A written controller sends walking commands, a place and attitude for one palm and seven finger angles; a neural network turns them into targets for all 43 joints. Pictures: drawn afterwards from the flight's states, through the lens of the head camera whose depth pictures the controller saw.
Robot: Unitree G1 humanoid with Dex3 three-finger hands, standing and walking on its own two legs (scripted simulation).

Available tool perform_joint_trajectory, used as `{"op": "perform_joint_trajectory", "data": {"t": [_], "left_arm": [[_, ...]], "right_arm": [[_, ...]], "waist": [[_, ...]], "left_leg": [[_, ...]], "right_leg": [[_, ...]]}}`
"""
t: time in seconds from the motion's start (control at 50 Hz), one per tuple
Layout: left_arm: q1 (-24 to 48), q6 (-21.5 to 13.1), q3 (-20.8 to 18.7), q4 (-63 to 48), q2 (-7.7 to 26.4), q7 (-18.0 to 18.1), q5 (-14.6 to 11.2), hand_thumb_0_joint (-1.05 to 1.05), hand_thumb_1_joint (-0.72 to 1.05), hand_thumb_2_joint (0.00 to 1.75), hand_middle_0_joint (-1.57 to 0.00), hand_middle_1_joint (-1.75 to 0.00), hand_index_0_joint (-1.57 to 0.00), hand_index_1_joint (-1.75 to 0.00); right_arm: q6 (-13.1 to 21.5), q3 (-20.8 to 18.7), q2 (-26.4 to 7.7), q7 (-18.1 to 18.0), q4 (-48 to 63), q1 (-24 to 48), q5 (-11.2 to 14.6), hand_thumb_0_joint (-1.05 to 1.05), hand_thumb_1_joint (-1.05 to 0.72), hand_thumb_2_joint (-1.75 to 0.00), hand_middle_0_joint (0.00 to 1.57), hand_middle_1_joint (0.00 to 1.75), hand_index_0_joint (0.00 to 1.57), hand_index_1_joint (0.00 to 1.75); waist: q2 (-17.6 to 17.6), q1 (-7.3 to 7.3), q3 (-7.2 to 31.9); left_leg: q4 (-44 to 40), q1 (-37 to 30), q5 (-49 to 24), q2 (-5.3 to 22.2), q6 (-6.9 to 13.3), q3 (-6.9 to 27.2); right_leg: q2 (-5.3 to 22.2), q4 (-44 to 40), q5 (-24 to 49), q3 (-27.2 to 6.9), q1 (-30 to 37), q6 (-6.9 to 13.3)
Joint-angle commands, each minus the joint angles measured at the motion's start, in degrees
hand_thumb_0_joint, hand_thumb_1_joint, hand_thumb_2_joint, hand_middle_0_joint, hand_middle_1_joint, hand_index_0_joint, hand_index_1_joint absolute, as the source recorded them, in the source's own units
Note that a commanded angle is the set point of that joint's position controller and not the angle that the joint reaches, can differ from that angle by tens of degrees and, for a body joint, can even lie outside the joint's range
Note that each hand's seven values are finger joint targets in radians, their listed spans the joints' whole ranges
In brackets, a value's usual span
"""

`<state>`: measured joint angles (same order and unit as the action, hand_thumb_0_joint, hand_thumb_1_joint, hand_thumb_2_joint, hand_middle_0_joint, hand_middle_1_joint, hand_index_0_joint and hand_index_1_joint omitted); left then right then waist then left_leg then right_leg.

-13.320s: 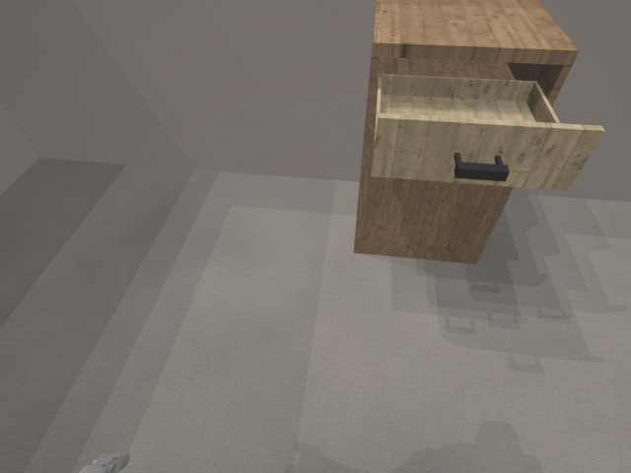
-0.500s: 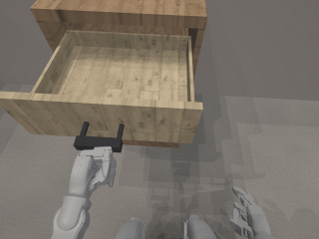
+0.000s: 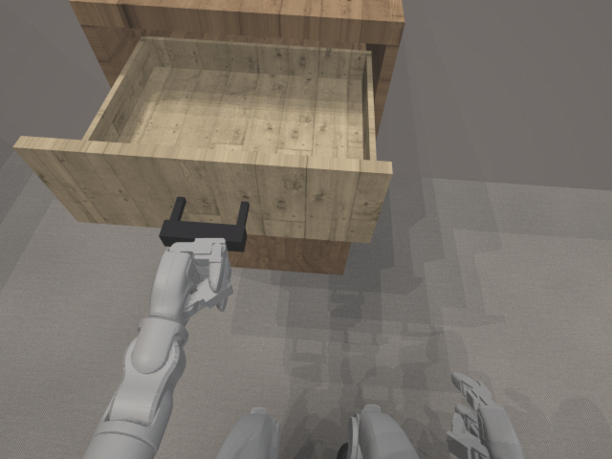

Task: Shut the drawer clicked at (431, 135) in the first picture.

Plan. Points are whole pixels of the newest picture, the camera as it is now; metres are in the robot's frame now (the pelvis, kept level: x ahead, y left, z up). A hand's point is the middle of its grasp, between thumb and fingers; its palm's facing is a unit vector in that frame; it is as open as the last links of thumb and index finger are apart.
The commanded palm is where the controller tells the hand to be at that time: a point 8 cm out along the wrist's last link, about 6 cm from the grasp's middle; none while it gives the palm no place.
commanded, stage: push the drawer shut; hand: left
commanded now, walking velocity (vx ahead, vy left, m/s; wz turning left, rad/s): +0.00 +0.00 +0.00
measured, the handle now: (208, 221) +0.41 +0.15 +0.05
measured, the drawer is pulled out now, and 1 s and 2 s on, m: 0.27 0.12 0.00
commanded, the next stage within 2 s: none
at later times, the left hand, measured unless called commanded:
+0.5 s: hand (239, 228) +0.41 +0.11 +0.04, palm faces -0.07 -1.00 -0.05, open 2.8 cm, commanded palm +0.41 +0.16 +0.05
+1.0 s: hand (248, 191) +0.47 +0.10 +0.04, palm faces -0.05 -1.00 -0.05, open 2.9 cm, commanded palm +0.47 +0.15 +0.05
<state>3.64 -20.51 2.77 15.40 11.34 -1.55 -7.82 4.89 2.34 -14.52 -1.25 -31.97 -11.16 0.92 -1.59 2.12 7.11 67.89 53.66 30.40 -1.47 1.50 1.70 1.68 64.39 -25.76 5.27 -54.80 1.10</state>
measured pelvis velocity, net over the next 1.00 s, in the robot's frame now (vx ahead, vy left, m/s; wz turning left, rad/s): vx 0.00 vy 0.00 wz -0.03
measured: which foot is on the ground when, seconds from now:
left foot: down 0.00-1.00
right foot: down 0.00-1.00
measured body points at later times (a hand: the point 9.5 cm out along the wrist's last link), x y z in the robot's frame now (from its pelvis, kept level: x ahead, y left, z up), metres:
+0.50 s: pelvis +0.00 +0.00 +0.00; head +0.09 +0.01 +0.44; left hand +0.40 +0.16 +0.04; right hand +0.11 -0.25 -0.11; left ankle +0.02 +0.10 -0.65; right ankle +0.05 -0.12 -0.65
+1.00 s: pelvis +0.00 +0.00 +0.00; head +0.12 +0.00 +0.44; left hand +0.46 +0.16 +0.05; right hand +0.06 -0.26 -0.12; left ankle +0.02 +0.10 -0.65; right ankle +0.05 -0.12 -0.65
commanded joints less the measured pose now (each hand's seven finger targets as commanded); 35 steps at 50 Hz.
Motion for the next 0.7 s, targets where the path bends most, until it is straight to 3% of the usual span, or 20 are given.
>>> {"op": "perform_joint_trajectory", "data": {"t": [0.0, 0.06, 0.12, 0.16, 0.22, 0.3, 0.34, 0.36, 0.46, 0.5, 0.62, 0.66, 0.68], "left_arm": [[25.08, -4.27, -3.28, -10.68, 2.67, 1.38, -0.67, 0.00, 0.90, 0.90, -1.40, -1.60, -1.40, -1.60], [27.66, -4.56, -5.32, -6.50, 4.54, 1.55, -0.59, 0.00, 0.90, 0.90, -1.40, -1.60, -1.40, -1.60], [33.00, -5.21, -4.47, -4.31, 3.65, 1.57, -0.42, 0.00, 0.90, 0.90, -1.40, -1.60, -1.40, -1.60], [35.06, -5.32, -4.62, -1.48, 3.64, 1.84, -0.31, 0.00, 0.90, 0.90, -1.40, -1.60, -1.40, -1.60], [39.96, -6.01, -4.34, 0.04, 3.25, 2.07, -0.03, 0.00, 0.90, 0.90, -1.40, -1.60, -1.40, -1.60], [44.05, -6.09, -4.67, 5.47, 3.04, 2.64, 0.60, 0.00, 0.90, 0.90, -1.40, -1.60, -1.40, -1.60], [46.22, -6.46, -5.90, 7.17, 4.07, 2.65, 0.70, 0.00, 0.90, 0.90, -1.40, -1.60, -1.40, -1.60], [46.74, -6.64, -7.85, 8.32, 6.18, 2.82, 0.73, 0.00, 0.90, 0.90, -1.40, -1.60, -1.40, -1.60], [48.69, -8.10, -9.72, 11.94, 6.77, 2.34, 1.05, 0.00, 0.90, 0.90, -1.40, -1.60, -1.40, -1.60], [50.95, -8.63, -9.03, 13.77, 5.15, 2.27, 0.90, 0.00, 0.90, 0.90, -1.40, -1.60, -1.40, -1.60], [55.00, -10.11, -11.29, 18.82, 6.88, 2.27, 1.57, 0.00, 0.90, 0.90, -1.40, -1.60, -1.40, -1.60], [55.61, -10.55, -13.40, 20.28, 9.84, 1.96, 1.93, 0.00, 0.90, 0.90, -1.40, -1.60, -1.40, -1.60], [56.89, -10.77, -12.88, 21.12, 9.23, 1.68, 2.22, 0.00, 0.90, 0.90, -1.40, -1.60, -1.40, -1.60]], "right_arm": [[2.76, -3.04, -7.69, -0.54, 6.81, 0.42, 0.15, 0.00, -0.90, -0.90, 0.20, 0.30, 0.20, 0.30], [2.38, -3.00, -7.94, -0.58, 6.33, 0.24, 0.19, 0.00, -0.90, -0.90, 0.20, 0.30, 0.20, 0.30], [2.13, -2.88, -7.91, -0.55, 5.83, 0.09, 0.29, 0.00, -0.90, -0.90, 0.20, 0.30, 0.20, 0.30], [1.94, -2.98, -8.25, -0.63, 5.45, -0.54, 0.26, 0.00, -0.90, -0.90, 0.20, 0.30, 0.20, 0.30], [1.67, -3.22, -8.38, -0.59, 4.68, -1.16, 0.21, 0.00, -0.90, -0.90, 0.20, 0.30, 0.20, 0.30], [1.01, -3.50, -8.68, -0.42, 3.45, -2.75, -0.03, 0.00, -0.90, -0.90, 0.20, 0.30, 0.20, 0.30], [0.77, -3.64, -8.73, -0.36, 3.04, -3.39, -0.09, 0.00, -0.90, -0.90, 0.20, 0.30, 0.20, 0.30], [0.64, -3.62, -8.99, -0.46, 2.89, -3.77, -0.18, 0.00, -0.90, -0.90, 0.20, 0.30, 0.20, 0.30], [0.02, -3.89, -8.78, 0.00, 2.31, -5.42, -0.63, 0.00, -0.90, -0.90, 0.20, 0.30, 0.20, 0.30], [-0.22, -4.08, -8.60, 0.35, 1.73, -6.02, -0.68, 0.00, -0.90, -0.90, 0.20, 0.30, 0.20, 0.30], [-1.23, -4.35, -8.72, 0.88, 0.98, -8.11, -1.10, 0.00, -0.90, -0.90, 0.20, 0.30, 0.20, 0.30], [-1.52, -4.37, -8.98, 0.90, 1.00, -8.83, -1.16, 0.00, -0.90, -0.90, 0.20, 0.30, 0.20, 0.30], [-1.75, -4.25, -8.85, 0.92, 0.85, -9.13, -1.20, 0.00, -0.90, -0.90, 0.20, 0.30, 0.20, 0.30]], "waist": [[0.11, 3.40, 18.34], [2.67, 3.76, 17.07], [-0.35, 4.13, 16.70], [1.53, 4.78, 16.33], [-1.23, 5.19, 18.47], [0.11, 6.10, 19.24], [0.78, 6.02, 20.47], [1.04, 5.87, 20.59], [-0.53, 5.16, 23.61], [-0.37, 5.93, 22.73], [0.55, 6.62, 22.90], [0.56, 6.15, 23.14], [0.56, 6.75, 23.07]], "left_leg": [[-13.23, -8.48, -3.63, 0.57, -0.15, 2.05], [-13.28, -6.56, -1.95, 0.59, 0.03, 1.70], [-13.97, -7.60, -0.37, 0.59, -0.25, 1.96], [-14.17, -7.34, -0.18, 0.70, -0.05, 2.28], [-14.19, -9.43, -0.91, 0.77, -0.35, 2.41], [-13.99, -9.79, -2.35, 0.94, -0.39, 2.58], [-13.93, -9.26, -2.54, 0.87, -0.35, 2.32], [-13.75, -8.58, -3.34, 0.75, -0.21, 2.07], [-13.35, -9.66, -9.01, 0.90, -0.52, 1.53], [-13.32, -10.38, -9.30, 1.07, -0.65, 1.65], [-12.84, -8.99, -10.33, 1.01, -0.31, 0.80], [-12.66, -7.66, -9.60, 0.94, -0.20, 0.62], [-12.76, -8.11, -9.88, 0.97, -0.16, 0.66]], "right_leg": [[-0.97, -10.52, -0.19, -3.37, 10.98, 0.41], [-1.02, -11.21, -1.85, -3.82, 11.33, 0.22], [-1.03, -10.79, -2.23, -3.63, 9.54, 0.44], [-1.17, -10.77, -2.01, -3.42, 9.06, 0.32], [-1.08, -10.22, -0.85, -3.38, 7.98, 0.37], [-1.24, -10.02, 0.35, -3.06, 7.22, 0.26], [-1.30, -10.21, 0.37, -3.32, 8.42, 0.23], [-1.37, -10.30, 0.84, -3.50, 9.09, 0.27], [-1.51, -9.83, 4.92, -3.60, 11.11, 0.50], [-1.56, -10.01, 5.13, -3.40, 9.82, 0.39], [-1.81, -10.40, 6.58, -3.95, 10.89, 0.26], [-1.96, -10.17, 6.26, -4.33, 11.72, 0.34], [-2.02, -10.27, 6.61, -4.28, 11.33, 0.29]]}}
